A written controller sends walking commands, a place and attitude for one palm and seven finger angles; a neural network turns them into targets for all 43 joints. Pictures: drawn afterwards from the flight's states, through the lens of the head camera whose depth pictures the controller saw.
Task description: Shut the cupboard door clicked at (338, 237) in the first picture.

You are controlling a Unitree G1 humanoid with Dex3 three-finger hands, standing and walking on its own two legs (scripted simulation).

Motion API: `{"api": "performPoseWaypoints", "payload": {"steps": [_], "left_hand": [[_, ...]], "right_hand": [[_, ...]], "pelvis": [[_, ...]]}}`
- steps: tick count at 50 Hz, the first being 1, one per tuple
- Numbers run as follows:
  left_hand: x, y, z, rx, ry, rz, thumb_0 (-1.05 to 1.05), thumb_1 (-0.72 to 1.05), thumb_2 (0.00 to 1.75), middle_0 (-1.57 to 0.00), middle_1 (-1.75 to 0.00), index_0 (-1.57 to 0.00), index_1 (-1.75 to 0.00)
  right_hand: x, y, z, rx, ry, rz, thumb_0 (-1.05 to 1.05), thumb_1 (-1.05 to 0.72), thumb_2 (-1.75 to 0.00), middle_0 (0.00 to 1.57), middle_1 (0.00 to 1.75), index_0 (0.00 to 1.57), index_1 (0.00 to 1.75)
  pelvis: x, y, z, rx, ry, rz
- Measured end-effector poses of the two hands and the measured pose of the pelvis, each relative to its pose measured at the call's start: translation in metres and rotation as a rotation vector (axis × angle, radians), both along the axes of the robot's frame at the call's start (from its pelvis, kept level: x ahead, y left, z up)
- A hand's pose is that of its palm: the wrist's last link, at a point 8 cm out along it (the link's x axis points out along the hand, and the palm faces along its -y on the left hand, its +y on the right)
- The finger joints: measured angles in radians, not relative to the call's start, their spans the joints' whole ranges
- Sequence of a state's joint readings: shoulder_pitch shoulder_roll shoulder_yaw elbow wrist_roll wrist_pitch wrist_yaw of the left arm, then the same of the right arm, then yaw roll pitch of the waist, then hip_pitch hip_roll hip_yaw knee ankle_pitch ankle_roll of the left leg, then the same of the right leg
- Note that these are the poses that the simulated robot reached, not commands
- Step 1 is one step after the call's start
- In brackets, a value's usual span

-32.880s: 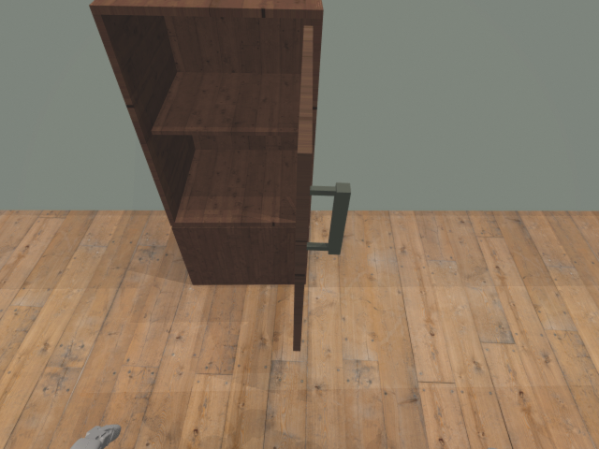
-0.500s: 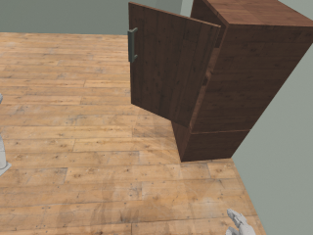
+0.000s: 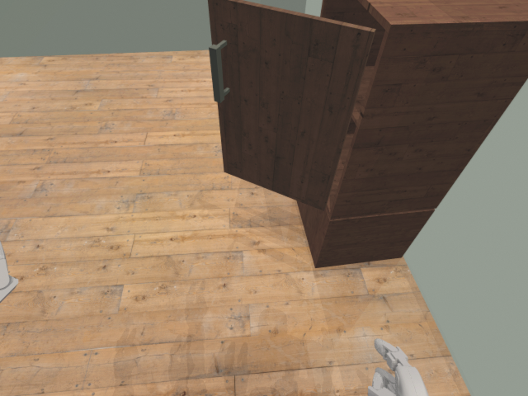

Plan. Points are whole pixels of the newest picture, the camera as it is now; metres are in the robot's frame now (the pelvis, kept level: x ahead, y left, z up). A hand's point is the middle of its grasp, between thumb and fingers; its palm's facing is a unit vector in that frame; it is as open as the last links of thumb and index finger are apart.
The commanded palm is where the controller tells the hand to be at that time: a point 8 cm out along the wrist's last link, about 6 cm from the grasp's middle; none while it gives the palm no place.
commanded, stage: let the arm hang, fingers relaxed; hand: left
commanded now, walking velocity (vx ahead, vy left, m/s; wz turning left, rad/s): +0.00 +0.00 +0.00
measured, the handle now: (221, 72) +0.88 +0.15 +0.04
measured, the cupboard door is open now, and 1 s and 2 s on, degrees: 55 55 55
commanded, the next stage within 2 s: look to check the result in 1.10 s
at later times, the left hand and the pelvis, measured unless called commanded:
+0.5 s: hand out of the picture -0.05 +0.20 -0.18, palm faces +0.07 -0.98 -0.19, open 7.1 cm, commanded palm none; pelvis -0.01 +0.02 +0.00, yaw +3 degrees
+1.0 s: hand out of the picture -0.07 +0.17 -0.17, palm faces +0.04 -0.99 -0.14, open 7.4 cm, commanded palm none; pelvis -0.03 +0.03 +0.01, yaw +1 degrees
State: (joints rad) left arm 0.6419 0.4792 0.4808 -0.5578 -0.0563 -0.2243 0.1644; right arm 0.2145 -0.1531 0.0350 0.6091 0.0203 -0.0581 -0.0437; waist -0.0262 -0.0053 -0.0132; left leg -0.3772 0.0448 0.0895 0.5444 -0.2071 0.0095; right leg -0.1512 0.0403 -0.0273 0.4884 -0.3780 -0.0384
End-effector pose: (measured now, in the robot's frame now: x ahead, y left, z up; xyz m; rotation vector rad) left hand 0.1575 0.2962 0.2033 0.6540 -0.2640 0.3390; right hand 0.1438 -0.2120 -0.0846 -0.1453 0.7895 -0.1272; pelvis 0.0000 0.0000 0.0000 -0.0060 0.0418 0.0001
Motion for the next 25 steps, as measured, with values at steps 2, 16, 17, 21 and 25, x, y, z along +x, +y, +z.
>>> {"api": "performPoseWaypoints", "payload": {"steps": [2,16,17,21,25], "left_hand": [[0.006,0.008,-0.028,-0.038,0.115,0.031,0.01,0.89,0.9,-0.21,-0.3,-0.21,-0.3],[-0.118,-0.066,-0.351,-0.726,1.3,0.282,-0.01,1.0,0.9,-0.21,-0.3,-0.2,-0.3],[-0.129,-0.064,-0.355,-0.731,1.333,0.297,-0.02,1.01,0.9,-0.21,-0.3,-0.2,-0.3],[-0.174,-0.056,-0.358,-0.735,1.471,0.354,-0.02,1.0,0.9,-0.21,-0.3,-0.2,-0.3],[-0.211,-0.049,-0.348,-0.714,1.579,0.408,-0.01,0.97,0.9,-0.2,-0.3,-0.2,-0.3]], "right_hand": [[0.004,-0.002,-0.008,0.009,0.014,0.045,0.0,-0.9,-0.9,0.2,0.3,0.21,0.3],[-0.053,-0.033,-0.025,-0.134,0.332,0.038,0.0,-0.91,-0.9,0.2,0.3,0.2,0.3],[-0.062,-0.032,-0.024,-0.141,0.366,0.035,0.0,-0.91,-0.9,0.2,0.3,0.2,0.3],[-0.092,-0.026,-0.028,-0.132,0.463,0.003,0.0,-0.91,-0.9,0.2,0.3,0.2,0.3],[-0.116,-0.011,-0.039,-0.08,0.518,-0.023,0.0,-0.91,-0.9,0.2,0.3,0.2,0.3]], "pelvis": [[0.002,0.004,0.0,-0.003,0.003,0.013],[-0.002,0.003,-0.007,0.015,-0.054,0.056],[-0.002,0.002,-0.006,0.01,-0.056,0.06],[-0.006,0.006,0.0,-0.008,-0.061,0.061],[-0.01,0.015,0.004,-0.011,-0.065,0.048]]}}
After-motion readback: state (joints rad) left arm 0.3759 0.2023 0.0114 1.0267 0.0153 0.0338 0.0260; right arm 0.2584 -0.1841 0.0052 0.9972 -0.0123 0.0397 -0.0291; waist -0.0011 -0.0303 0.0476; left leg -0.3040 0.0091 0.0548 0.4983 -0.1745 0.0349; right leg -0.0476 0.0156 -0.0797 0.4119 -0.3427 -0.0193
